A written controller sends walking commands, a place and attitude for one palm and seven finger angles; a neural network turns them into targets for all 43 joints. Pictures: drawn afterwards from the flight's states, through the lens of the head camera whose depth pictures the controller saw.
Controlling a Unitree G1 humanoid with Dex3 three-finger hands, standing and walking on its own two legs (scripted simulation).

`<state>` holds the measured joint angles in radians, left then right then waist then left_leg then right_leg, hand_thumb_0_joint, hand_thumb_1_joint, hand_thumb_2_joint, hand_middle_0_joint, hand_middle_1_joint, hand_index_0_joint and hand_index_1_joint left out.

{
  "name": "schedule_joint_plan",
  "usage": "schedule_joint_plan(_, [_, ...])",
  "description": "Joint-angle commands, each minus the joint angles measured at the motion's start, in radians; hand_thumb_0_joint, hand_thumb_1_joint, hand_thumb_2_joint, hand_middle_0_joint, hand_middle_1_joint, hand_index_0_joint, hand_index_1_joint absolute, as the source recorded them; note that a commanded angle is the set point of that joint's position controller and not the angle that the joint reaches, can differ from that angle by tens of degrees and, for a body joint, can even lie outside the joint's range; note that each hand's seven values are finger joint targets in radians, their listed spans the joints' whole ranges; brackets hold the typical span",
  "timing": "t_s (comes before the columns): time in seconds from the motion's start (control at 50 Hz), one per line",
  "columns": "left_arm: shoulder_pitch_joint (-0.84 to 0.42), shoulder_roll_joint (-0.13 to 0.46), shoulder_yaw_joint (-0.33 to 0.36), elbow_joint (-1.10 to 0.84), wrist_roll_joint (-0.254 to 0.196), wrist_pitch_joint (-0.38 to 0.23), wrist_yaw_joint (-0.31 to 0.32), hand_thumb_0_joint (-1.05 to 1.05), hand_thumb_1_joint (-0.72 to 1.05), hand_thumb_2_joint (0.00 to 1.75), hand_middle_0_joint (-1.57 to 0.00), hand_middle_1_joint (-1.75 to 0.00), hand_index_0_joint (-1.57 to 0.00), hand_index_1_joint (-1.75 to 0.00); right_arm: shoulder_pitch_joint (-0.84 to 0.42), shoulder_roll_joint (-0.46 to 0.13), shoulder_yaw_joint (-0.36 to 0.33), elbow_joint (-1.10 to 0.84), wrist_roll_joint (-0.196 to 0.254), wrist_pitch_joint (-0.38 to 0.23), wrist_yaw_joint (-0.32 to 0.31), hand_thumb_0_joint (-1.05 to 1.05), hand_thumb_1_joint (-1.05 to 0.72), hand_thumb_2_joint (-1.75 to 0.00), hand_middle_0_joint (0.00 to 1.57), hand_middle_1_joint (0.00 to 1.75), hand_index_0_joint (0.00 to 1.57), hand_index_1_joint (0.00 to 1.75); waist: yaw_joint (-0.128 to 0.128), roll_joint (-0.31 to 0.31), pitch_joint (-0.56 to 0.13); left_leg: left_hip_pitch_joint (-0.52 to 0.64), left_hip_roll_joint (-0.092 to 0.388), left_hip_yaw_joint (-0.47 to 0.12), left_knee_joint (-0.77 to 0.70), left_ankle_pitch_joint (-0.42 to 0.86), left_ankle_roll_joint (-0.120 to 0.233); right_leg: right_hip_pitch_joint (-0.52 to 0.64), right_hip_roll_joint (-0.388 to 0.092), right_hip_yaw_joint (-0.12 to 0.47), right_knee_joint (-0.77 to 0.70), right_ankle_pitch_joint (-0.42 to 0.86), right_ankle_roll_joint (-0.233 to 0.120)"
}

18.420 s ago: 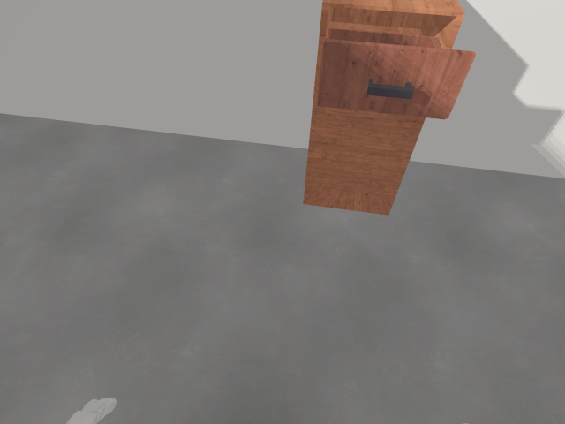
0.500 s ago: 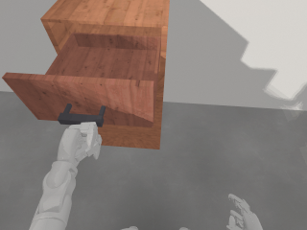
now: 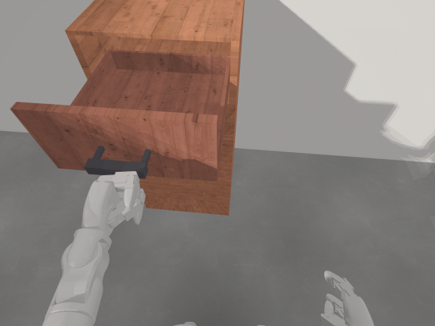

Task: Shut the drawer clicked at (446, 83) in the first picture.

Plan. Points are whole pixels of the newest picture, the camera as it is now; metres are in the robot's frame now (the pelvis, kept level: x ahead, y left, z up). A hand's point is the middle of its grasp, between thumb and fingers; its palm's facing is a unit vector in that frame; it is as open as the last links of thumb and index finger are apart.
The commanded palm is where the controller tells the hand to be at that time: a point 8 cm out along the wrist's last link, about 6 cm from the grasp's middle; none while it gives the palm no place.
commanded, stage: push the drawer shut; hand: left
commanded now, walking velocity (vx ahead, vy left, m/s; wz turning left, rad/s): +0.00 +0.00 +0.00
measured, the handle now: (120, 160) +0.40 +0.21 +0.07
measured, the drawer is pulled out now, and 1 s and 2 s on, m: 0.28 0.18 0.06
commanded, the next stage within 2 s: none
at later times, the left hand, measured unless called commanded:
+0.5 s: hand (142, 180) +0.36 +0.16 +0.06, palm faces -0.07 -1.00 -0.06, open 3.2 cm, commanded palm +0.35 +0.22 +0.07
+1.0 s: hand (148, 154) +0.43 +0.16 +0.06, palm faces -0.09 -1.00 -0.02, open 3.2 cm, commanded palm +0.41 +0.22 +0.07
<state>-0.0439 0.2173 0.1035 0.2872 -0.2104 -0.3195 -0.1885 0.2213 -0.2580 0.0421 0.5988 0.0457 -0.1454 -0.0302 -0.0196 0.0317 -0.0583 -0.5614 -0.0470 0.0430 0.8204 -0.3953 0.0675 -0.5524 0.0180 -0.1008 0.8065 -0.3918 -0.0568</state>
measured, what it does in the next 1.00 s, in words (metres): stands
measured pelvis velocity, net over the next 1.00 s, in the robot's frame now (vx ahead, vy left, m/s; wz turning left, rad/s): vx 0.00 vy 0.00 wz -0.03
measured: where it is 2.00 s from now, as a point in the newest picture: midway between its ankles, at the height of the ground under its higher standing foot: outside the picture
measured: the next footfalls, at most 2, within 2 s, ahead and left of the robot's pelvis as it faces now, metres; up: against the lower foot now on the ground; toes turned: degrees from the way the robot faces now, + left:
none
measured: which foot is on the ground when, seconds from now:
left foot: down 0.00-1.00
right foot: down 0.00-1.00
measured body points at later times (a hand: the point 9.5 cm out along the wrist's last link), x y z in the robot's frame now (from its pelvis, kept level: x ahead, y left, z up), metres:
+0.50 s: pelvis +0.00 -0.02 +0.00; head +0.06 -0.03 +0.45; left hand +0.36 +0.21 +0.07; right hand +0.11 -0.27 -0.11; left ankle +0.01 +0.07 -0.70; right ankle +0.01 -0.08 -0.70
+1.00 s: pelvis +0.00 +0.00 +0.00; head +0.07 +0.00 +0.44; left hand +0.42 +0.22 +0.06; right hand +0.06 -0.26 -0.12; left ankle +0.01 +0.07 -0.70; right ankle +0.01 -0.08 -0.70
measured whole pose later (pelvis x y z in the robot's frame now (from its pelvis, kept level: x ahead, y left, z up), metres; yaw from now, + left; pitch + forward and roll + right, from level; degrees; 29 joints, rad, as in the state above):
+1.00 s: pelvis +0.00 +0.00 +0.00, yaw -1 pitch +12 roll -1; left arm -0.58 0.34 0.27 0.91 -0.18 -0.39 -0.28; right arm 0.33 -0.27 0.04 0.66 0.04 -0.06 -0.03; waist -0.09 0.02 -0.06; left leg -0.66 -0.03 0.06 0.84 -0.39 0.07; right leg -0.66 0.04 -0.09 0.81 -0.37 -0.06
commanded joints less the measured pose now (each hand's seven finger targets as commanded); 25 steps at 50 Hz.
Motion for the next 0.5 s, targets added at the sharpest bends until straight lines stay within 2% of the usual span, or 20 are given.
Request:
schedule_joint_plan(0.0, [-0.349,0.200,0.107,-0.144,-0.003,-0.026,0.002,0.00,0.90,0.90,-1.40,-1.60,-1.40,-1.60,-0.027,-0.138,-0.051,-0.130,0.002,-0.037,-0.017,0.00,-0.90,-0.90,0.20,0.30,0.20,0.30,-0.022,0.003,-0.237,0.108,0.043,-0.093,-0.133,0.132,-0.043,0.090,-0.022,0.105,-0.135,0.142,0.030])
schedule_joint_plan(0.04, [-0.370,0.188,0.105,-0.175,-0.012,-0.038,0.000,0.00,0.90,0.90,-1.40,-1.60,-1.40,-1.60,-0.025,-0.127,-0.048,-0.138,0.000,-0.040,-0.017,0.00,-0.90,-0.90,0.20,0.30,0.20,0.30,-0.013,0.020,-0.312,0.140,0.041,-0.086,-0.126,0.196,-0.044,0.140,-0.024,0.109,-0.125,0.213,0.030])
schedule_joint_plan(0.06, [-0.356,0.209,0.130,-0.172,-0.019,-0.045,0.003,0.00,0.90,0.90,-1.40,-1.60,-1.40,-1.60,-0.019,-0.128,-0.049,-0.138,-0.004,-0.040,-0.018,0.00,-0.90,-0.90,0.20,0.30,0.20,0.30,-0.006,-0.004,-0.336,0.132,0.044,-0.085,-0.120,0.220,-0.041,0.163,-0.022,0.113,-0.120,0.239,0.032])
schedule_joint_plan(0.08, [-0.371,0.209,0.140,-0.161,-0.029,-0.053,0.002,0.00,0.90,0.90,-1.40,-1.60,-1.40,-1.60,-0.019,-0.124,-0.046,-0.131,-0.004,-0.039,-0.017,0.00,-0.90,-0.90,0.20,0.30,0.20,0.30,-0.009,0.005,-0.335,0.126,0.042,-0.077,-0.116,0.233,-0.041,0.180,-0.023,0.120,-0.122,0.269,0.034])
schedule_joint_plan(0.1, [-0.382,0.213,0.148,-0.149,-0.038,-0.058,-0.003,0.00,0.90,0.90,-1.40,-1.60,-1.40,-1.60,-0.014,-0.124,-0.045,-0.127,-0.003,-0.040,-0.017,0.00,-0.90,-0.90,0.20,0.30,0.20,0.30,-0.014,-0.027,-0.332,0.114,0.042,-0.078,-0.114,0.235,-0.040,0.188,-0.023,0.121,-0.123,0.281,0.037])
schedule_joint_plan(0.14, [-0.441,0.219,0.150,-0.100,-0.044,-0.068,-0.011,0.00,0.90,0.90,-1.40,-1.60,-1.40,-1.60,-0.011,-0.127,-0.043,-0.108,0.000,-0.038,-0.022,0.00,-0.90,-0.90,0.20,0.30,0.20,0.30,-0.033,-0.044,-0.279,0.083,0.040,-0.074,-0.110,0.213,-0.038,0.174,-0.025,0.129,-0.133,0.276,0.040])
schedule_joint_plan(0.16, [-0.449,0.238,0.163,-0.074,-0.042,-0.074,-0.013,0.00,0.90,0.90,-1.40,-1.60,-1.40,-1.60,-0.008,-0.131,-0.042,-0.102,0.000,-0.036,-0.022,0.00,-0.90,-0.90,0.20,0.30,0.20,0.30,-0.032,-0.037,-0.254,0.067,0.042,-0.077,-0.109,0.199,-0.037,0.158,-0.024,0.131,-0.133,0.254,0.038])
schedule_joint_plan(0.18, [-0.493,0.213,0.137,-0.064,-0.045,-0.079,-0.021,0.00,0.90,0.90,-1.40,-1.60,-1.40,-1.60,-0.008,-0.128,-0.039,-0.097,0.000,-0.037,-0.022,0.00,-0.90,-0.90,0.20,0.30,0.20,0.30,-0.046,-0.032,-0.244,0.068,0.039,-0.073,-0.108,0.190,-0.035,0.152,-0.026,0.138,-0.140,0.251,0.041])
schedule_joint_plan(0.2, [-0.488,0.243,0.169,-0.041,-0.047,-0.084,-0.025,0.00,0.90,0.90,-1.40,-1.60,-1.40,-1.60,-0.003,-0.132,-0.045,-0.089,0.001,-0.037,-0.023,0.00,-0.90,-0.90,0.20,0.30,0.20,0.30,-0.036,-0.025,-0.252,0.071,0.040,-0.073,-0.107,0.183,-0.037,0.152,-0.026,0.140,-0.143,0.240,0.039])
schedule_joint_plan(0.22, [-0.494,0.237,0.160,-0.034,-0.048,-0.086,-0.032,0.00,0.90,0.90,-1.40,-1.60,-1.40,-1.60,-0.003,-0.132,-0.044,-0.091,0.002,-0.035,-0.023,0.00,-0.90,-0.90,0.20,0.30,0.20,0.30,-0.035,0.015,-0.254,0.075,0.037,-0.069,-0.108,0.182,-0.038,0.150,-0.028,0.142,-0.144,0.238,0.037])
schedule_joint_plan(0.26, [-0.562,0.226,0.135,-0.012,-0.048,-0.086,-0.041,0.00,0.90,0.90,-1.40,-1.60,-1.40,-1.60,0.003,-0.133,-0.042,-0.083,0.003,-0.034,-0.025,0.00,-0.90,-0.90,0.20,0.30,0.20,0.30,-0.055,-0.002,-0.259,0.071,0.038,-0.071,-0.100,0.175,-0.033,0.142,-0.030,0.151,-0.149,0.231,0.042])
schedule_joint_plan(0.28, [-0.592,0.245,0.149,0.013,-0.050,-0.086,-0.045,0.00,0.90,0.90,-1.40,-1.60,-1.40,-1.60,0.010,-0.136,-0.045,-0.074,0.006,-0.031,-0.027,0.00,-0.90,-0.90,0.20,0.30,0.20,0.30,-0.060,-0.019,-0.258,0.068,0.040,-0.074,-0.100,0.157,-0.034,0.134,-0.030,0.152,-0.154,0.207,0.044])
schedule_joint_plan(0.32, [-0.618,0.240,0.143,0.035,-0.052,-0.088,-0.053,0.00,0.90,0.90,-1.40,-1.60,-1.40,-1.60,0.015,-0.136,-0.045,-0.075,0.006,-0.031,-0.029,0.00,-0.90,-0.90,0.20,0.30,0.20,0.30,-0.054,-0.014,-0.285,0.067,0.037,-0.072,-0.102,0.157,-0.033,0.155,-0.034,0.161,-0.157,0.205,0.044])
schedule_joint_plan(0.36, [-0.645,0.282,0.174,0.069,-0.052,-0.092,-0.055,0.00,0.90,0.90,-1.40,-1.60,-1.40,-1.60,0.027,-0.144,-0.047,-0.065,0.005,-0.027,-0.032,0.00,-0.90,-0.90,0.20,0.30,0.20,0.30,-0.058,-0.050,-0.302,0.049,0.039,-0.074,-0.094,0.157,-0.029,0.170,-0.035,0.173,-0.160,0.202,0.049])
schedule_joint_plan(0.38, [-0.672,0.263,0.156,0.084,-0.050,-0.093,-0.061,0.00,0.90,0.90,-1.40,-1.60,-1.40,-1.60,0.030,-0.141,-0.045,-0.062,0.005,-0.025,-0.031,0.00,-0.90,-0.90,0.20,0.30,0.20,0.30,-0.062,-0.035,-0.308,0.049,0.036,-0.070,-0.096,0.157,-0.029,0.172,-0.036,0.176,-0.160,0.208,0.048])
schedule_joint_plan(0.44, [-0.721,0.299,0.188,0.157,-0.054,-0.096,-0.071,0.00,0.90,0.90,-1.40,-1.60,-1.40,-1.60,0.041,-0.144,-0.045,-0.052,0.007,-0.018,-0.032,0.00,-0.90,-0.90,0.20,0.30,0.20,0.30,-0.060,-0.035,-0.295,0.026,0.035,-0.070,-0.094,0.137,-0.031,0.169,-0.039,0.186,-0.167,0.179,0.047])
schedule_joint_plan(0.46, [-0.755,0.305,0.182,0.158,-0.051,-0.104,-0.072,0.00,0.90,0.90,-1.40,-1.60,-1.40,-1.60,0.045,-0.147,-0.043,-0.051,0.006,-0.015,-0.031,0.00,-0.90,-0.90,0.20,0.30,0.20,0.30,-0.067,-0.037,-0.299,0.021,0.036,-0.074,-0.092,0.138,-0.029,0.169,-0.038,0.188,-0.163,0.176,0.047])
schedule_joint_plan(0.48, [-0.746,0.300,0.188,0.190,-0.050,-0.104,-0.075,0.00,0.90,0.90,-1.40,-1.60,-1.40,-1.60,0.048,-0.144,-0.044,-0.052,0.006,-0.013,-0.030,0.00,-0.90,-0.90,0.20,0.30,0.20,0.30,-0.061,-0.035,-0.304,0.020,0.035,-0.070,-0.092,0.134,-0.029,0.173,-0.038,0.194,-0.167,0.173,0.047])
